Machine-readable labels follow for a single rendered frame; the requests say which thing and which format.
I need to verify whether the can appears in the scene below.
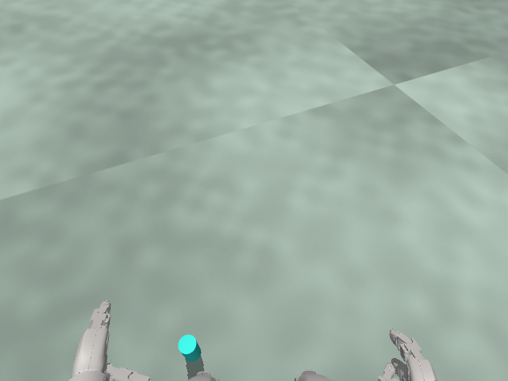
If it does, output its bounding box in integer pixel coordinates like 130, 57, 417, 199
178, 335, 201, 362

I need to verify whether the right robot hand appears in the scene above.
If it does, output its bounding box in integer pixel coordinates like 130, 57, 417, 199
378, 329, 437, 381

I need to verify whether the left robot hand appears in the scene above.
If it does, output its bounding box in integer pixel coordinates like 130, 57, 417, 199
71, 300, 153, 381

